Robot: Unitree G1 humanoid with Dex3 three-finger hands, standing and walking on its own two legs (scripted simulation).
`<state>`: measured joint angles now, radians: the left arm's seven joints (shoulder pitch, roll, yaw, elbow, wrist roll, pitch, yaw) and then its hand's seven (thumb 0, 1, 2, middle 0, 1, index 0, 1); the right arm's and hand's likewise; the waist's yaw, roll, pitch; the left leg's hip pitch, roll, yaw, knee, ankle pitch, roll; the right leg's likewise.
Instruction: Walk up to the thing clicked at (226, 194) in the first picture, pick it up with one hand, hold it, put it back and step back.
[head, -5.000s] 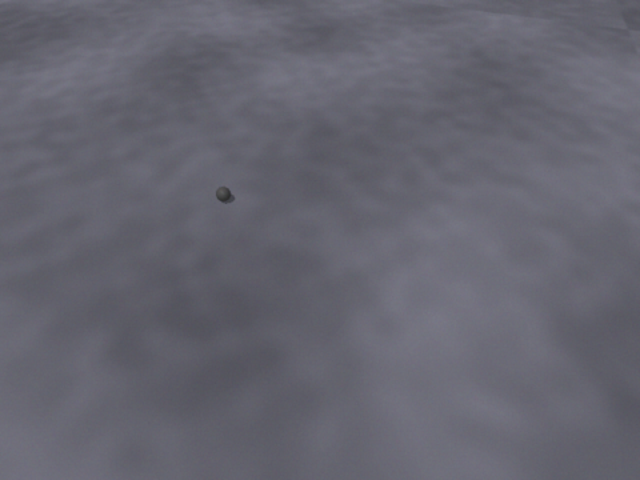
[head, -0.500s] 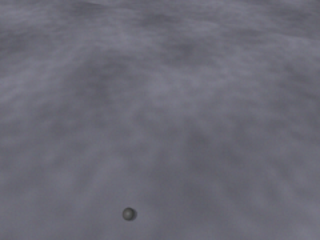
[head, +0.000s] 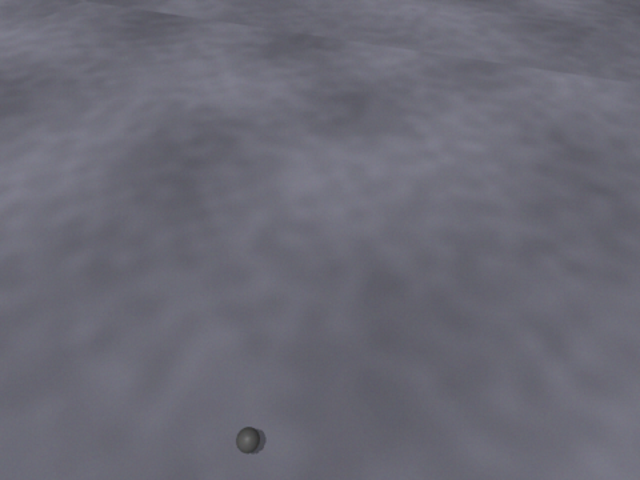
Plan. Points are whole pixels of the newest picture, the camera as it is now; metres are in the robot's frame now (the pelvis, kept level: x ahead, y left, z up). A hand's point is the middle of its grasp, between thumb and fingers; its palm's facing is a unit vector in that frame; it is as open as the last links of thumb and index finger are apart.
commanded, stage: walk up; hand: left
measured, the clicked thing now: (248, 439) +0.38 +0.20 -0.75
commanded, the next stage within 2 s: stand in 0.64 s
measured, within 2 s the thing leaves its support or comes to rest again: neither
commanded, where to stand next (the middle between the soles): +0.02 -0.03 m, yaw -1 degrees
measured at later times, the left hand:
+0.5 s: hand out of the picture +0.08 +0.25 -0.16, palm faces +0.00 -0.94 -0.33, open 7.4 cm
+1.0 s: hand out of the picture +0.08 +0.26 -0.15, palm faces -0.01 -0.94 -0.35, open 7.4 cm
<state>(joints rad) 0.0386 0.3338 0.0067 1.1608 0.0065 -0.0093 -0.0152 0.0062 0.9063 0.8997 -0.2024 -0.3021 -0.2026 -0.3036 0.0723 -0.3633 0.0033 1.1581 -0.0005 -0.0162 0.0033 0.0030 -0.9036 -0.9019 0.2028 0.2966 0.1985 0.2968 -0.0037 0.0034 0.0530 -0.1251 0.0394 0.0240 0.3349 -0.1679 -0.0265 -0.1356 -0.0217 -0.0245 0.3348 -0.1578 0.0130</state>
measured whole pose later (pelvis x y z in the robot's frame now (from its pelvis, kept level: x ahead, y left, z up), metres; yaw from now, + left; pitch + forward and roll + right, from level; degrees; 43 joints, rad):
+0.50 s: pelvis +0.00 +0.00 +0.00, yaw +0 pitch -2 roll +0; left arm 0.08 0.34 0.02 1.17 0.01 0.00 -0.02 0.01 0.91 0.90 -0.20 -0.30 -0.20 -0.30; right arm 0.09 -0.35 0.00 1.16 0.00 -0.02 0.00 0.00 -0.90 -0.90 0.20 0.30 0.20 0.30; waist 0.00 0.01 0.05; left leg -0.12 0.03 0.03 0.33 -0.17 -0.02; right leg -0.13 -0.03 -0.02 0.33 -0.16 0.02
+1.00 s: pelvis +0.01 +0.00 +0.00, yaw +0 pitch -2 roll +0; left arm 0.09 0.35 0.00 1.15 0.01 -0.01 -0.01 0.01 0.91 0.90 -0.20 -0.30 -0.20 -0.30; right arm 0.09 -0.35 0.00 1.14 -0.01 -0.01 0.01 0.00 -0.90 -0.90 0.20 0.30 0.20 0.30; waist 0.00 0.01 0.05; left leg -0.11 0.03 0.02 0.32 -0.17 -0.02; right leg -0.12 -0.03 -0.03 0.31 -0.16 0.02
